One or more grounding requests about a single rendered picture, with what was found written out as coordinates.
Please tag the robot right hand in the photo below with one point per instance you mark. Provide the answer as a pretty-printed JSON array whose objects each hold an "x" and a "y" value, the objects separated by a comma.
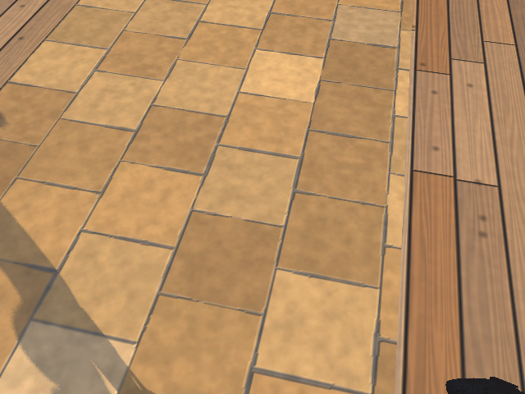
[{"x": 481, "y": 386}]

